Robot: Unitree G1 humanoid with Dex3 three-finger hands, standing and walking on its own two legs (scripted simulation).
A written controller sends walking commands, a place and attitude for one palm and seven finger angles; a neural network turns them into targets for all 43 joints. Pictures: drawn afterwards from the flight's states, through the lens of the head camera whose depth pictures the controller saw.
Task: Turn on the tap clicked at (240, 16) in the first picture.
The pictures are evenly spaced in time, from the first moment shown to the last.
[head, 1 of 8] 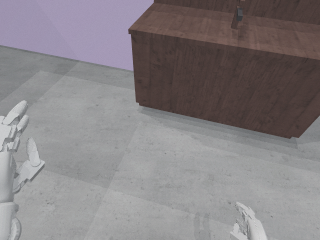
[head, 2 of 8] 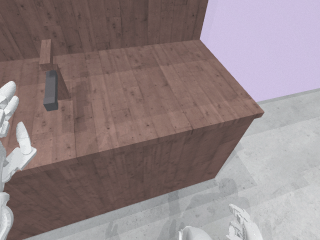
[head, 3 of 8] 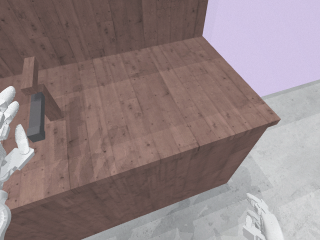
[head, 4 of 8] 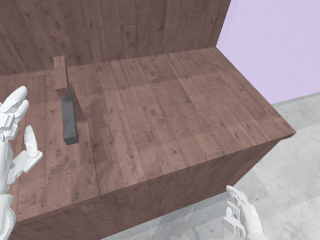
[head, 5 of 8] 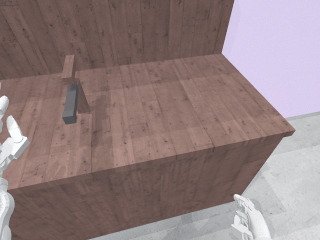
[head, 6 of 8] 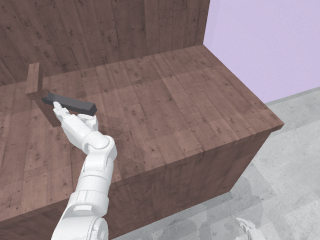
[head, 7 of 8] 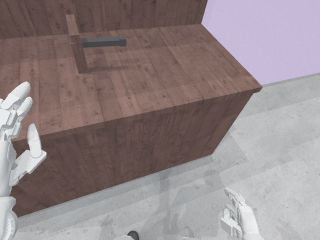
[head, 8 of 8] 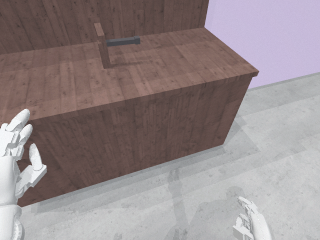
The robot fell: no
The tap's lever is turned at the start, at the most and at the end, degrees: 0 86 86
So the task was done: yes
